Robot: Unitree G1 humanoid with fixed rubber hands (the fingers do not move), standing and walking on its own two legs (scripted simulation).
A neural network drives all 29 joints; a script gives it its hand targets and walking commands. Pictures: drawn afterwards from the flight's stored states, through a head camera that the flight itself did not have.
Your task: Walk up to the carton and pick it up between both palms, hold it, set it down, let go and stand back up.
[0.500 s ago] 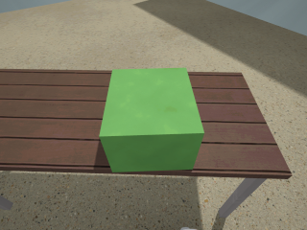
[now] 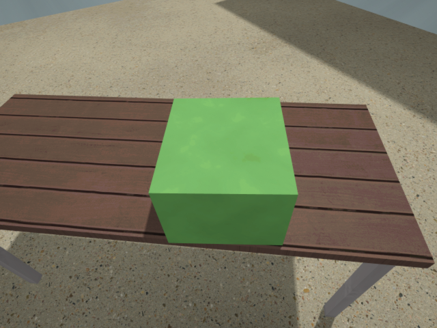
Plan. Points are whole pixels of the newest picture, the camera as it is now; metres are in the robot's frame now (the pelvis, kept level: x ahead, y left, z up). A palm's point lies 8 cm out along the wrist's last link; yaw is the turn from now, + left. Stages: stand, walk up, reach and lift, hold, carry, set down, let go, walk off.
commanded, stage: walk up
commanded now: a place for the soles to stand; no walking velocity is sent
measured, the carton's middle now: (225, 168) +0.50 +0.00 -0.02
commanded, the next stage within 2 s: none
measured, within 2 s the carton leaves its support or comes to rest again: neither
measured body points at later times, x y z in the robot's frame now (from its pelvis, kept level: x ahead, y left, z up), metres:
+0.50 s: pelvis -0.02 +0.05 +0.01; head +0.00 +0.08 +0.46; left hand -0.06 +0.29 -0.16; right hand -0.01 -0.19 -0.12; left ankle -0.03 +0.11 -0.73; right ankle -0.07 -0.08 -0.70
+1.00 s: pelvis +0.02 +0.00 +0.01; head +0.05 -0.01 +0.46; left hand +0.05 +0.23 -0.14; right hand -0.01 -0.25 -0.15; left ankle -0.03 +0.11 -0.73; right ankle +0.01 -0.08 -0.73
